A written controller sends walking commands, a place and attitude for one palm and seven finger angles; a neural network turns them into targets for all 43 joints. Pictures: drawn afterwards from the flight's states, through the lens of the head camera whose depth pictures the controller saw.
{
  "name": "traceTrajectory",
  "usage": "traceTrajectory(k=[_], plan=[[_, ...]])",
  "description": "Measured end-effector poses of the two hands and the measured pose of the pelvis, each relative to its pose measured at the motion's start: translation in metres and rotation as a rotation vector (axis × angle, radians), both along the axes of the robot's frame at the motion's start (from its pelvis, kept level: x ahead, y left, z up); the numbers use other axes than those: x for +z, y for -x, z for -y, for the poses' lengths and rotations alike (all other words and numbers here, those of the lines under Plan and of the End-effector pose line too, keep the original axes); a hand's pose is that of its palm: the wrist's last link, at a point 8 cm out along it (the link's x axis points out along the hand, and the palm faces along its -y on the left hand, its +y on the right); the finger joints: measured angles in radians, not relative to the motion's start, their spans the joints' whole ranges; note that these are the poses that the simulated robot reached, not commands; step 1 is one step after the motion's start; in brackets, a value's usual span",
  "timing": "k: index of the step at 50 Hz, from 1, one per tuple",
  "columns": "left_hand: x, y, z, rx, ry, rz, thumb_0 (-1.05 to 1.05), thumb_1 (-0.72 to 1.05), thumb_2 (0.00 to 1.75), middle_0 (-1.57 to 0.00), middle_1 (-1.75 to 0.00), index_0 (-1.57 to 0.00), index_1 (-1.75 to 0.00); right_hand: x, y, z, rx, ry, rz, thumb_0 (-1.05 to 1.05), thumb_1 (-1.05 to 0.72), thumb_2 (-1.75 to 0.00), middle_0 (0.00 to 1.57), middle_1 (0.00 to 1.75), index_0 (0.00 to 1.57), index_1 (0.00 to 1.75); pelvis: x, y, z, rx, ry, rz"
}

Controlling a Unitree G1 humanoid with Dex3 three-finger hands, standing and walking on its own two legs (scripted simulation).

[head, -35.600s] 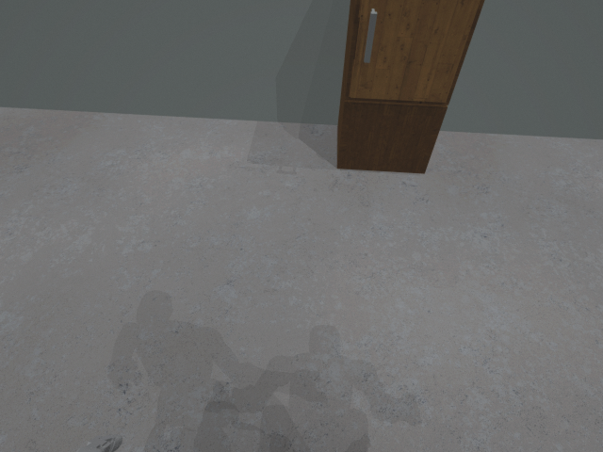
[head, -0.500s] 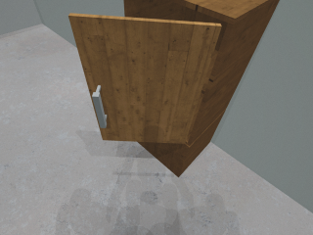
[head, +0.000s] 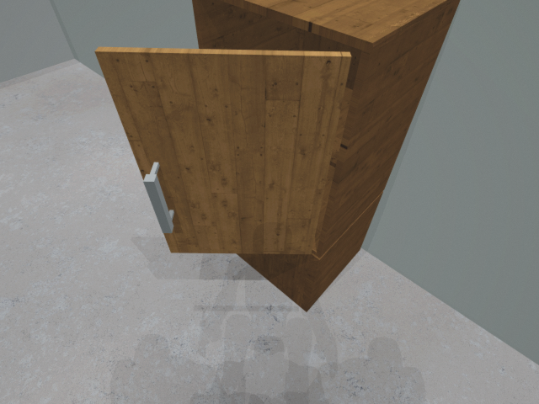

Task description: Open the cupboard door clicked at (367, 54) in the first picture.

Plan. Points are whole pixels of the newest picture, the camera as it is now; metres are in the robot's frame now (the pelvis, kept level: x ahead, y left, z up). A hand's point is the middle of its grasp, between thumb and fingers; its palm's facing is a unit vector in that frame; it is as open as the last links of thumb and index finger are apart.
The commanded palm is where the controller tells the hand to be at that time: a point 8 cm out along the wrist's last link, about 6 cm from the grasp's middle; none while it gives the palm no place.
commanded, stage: come to a stop and stand still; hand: left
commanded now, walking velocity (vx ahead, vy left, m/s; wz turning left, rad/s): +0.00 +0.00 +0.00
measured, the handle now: (162, 199) +0.54 +0.28 -0.08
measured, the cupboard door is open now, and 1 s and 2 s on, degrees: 42 42 42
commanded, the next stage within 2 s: look again from close up in 0.36 s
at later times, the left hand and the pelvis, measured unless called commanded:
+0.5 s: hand out of the picture -0.01 +0.18 -0.17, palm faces +0.04 -0.97 -0.24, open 7.4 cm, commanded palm none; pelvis -0.01 -0.01 +0.00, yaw +1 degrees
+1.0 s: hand out of the picture +0.00 +0.22 -0.17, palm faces +0.02 -0.98 -0.21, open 7.4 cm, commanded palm none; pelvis -0.01 +0.04 +0.00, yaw +0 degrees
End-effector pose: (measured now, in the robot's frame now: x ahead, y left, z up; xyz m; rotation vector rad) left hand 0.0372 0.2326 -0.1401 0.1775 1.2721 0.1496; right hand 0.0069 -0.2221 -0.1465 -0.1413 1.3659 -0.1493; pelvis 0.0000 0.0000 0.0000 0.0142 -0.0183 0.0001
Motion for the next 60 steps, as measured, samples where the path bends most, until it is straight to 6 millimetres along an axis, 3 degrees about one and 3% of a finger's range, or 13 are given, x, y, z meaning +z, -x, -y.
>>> traceTrajectory(k=[11,24,31,43,53,54,56,60], plan=[[-0.001,0.028,0.005,0.029,-0.001,-0.05,0.0,0.9,0.89,-0.2,-0.3,-0.2,-0.3,0.007,-0.012,0.025,0.044,0.038,0.019,0.0,-0.91,-0.9,0.19,0.3,0.2,0.3,0.002,0.004,0.011,0.01,0.005,0.003],[0.0,0.051,0.005,0.054,-0.012,-0.104,0.01,0.9,0.89,-0.2,-0.3,-0.2,-0.3,0.005,-0.006,0.02,0.057,0.02,-0.008,0.0,-0.91,-0.9,0.19,0.3,0.2,0.3,0.002,0.005,0.012,0.015,0.012,-0.003],[-0.004,0.051,-0.003,0.021,-0.007,-0.085,0.01,0.9,0.89,-0.2,-0.3,-0.2,-0.3,-0.005,-0.005,-0.004,0.019,-0.002,0.057,0.0,-0.91,-0.9,0.19,0.3,0.2,0.3,-0.006,0.012,-0.009,0.013,0.041,-0.001],[0.0,0.032,-0.031,0.022,-0.002,-0.041,0.01,0.91,0.89,-0.2,-0.3,-0.2,-0.3,-0.005,0.03,-0.049,0.031,-0.047,-0.02,0.01,-0.92,-0.9,0.19,0.3,0.2,0.3,-0.002,0.013,-0.035,0.009,0.008,-0.001],[-0.005,0.041,-0.033,0.025,0.012,-0.101,0.0,0.91,0.89,-0.2,-0.3,-0.2,-0.3,-0.003,0.026,-0.057,0.025,-0.036,-0.042,0.01,-0.91,-0.9,0.2,0.3,0.2,0.3,-0.002,0.007,-0.044,0.003,0.012,-0.006],[-0.001,0.033,-0.036,0.081,0.015,-0.056,0.01,0.91,0.89,-0.2,-0.3,-0.2,-0.3,-0.001,0.023,-0.054,0.022,-0.023,-0.019,0.01,-0.92,-0.9,0.2,0.3,0.2,0.3,-0.002,0.007,-0.044,0.005,0.014,-0.008],[0.026,-0.002,-0.046,0.125,-0.02,0.194,0.02,0.92,0.89,-0.2,-0.31,-0.2,-0.3,0.007,0.007,-0.043,0.025,0.02,0.11,0.02,-0.93,-0.9,0.2,0.3,0.21,0.3,-0.004,0.006,-0.044,0.002,0.005,-0.017],[0.086,-0.08,-0.051,0.119,-0.032,0.683,0.02,0.89,0.88,-0.2,-0.33,-0.2,-0.32,0.019,-0.044,-0.021,0.064,0.075,0.384,0.02,-0.92,-0.9,0.2,0.3,0.2,0.3,-0.013,0.01,-0.044,0.034,0.005,-0.052]])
